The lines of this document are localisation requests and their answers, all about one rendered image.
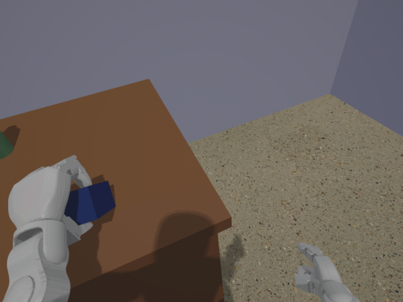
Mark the table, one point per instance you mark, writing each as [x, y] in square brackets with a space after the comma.
[160, 243]

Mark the right robot hand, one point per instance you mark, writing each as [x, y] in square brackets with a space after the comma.
[310, 279]

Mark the sponge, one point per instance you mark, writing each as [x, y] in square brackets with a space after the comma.
[89, 203]

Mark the left robot forearm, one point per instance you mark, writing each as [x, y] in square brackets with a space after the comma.
[37, 263]

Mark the right robot forearm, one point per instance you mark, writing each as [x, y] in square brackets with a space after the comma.
[333, 291]

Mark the left robot hand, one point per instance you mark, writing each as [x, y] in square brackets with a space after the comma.
[44, 193]

